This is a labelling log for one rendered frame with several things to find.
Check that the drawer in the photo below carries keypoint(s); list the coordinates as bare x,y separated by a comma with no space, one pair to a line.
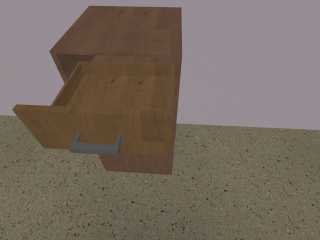
102,100

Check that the handle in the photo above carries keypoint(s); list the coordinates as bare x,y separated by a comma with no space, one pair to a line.
92,148

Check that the cabinet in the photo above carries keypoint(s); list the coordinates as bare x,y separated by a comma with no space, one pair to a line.
127,34

